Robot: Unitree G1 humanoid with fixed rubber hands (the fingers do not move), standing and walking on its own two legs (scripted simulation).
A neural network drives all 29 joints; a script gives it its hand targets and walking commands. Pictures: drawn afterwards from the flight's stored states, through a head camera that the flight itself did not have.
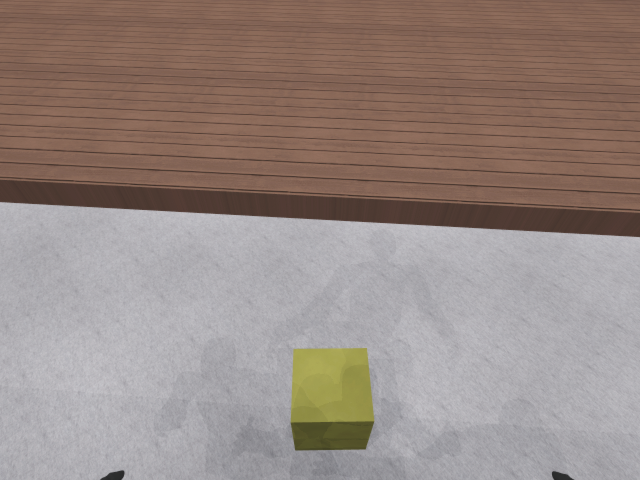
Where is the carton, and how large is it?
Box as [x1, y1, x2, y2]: [291, 348, 373, 450]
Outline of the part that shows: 293,349 291,427 295,450 365,448 373,423 373,412 366,348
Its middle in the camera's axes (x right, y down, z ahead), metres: +0.02 +0.45 +1.12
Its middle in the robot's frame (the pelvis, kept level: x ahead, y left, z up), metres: +0.47 +0.00 -0.66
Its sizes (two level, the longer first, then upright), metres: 0.210 0.200 0.250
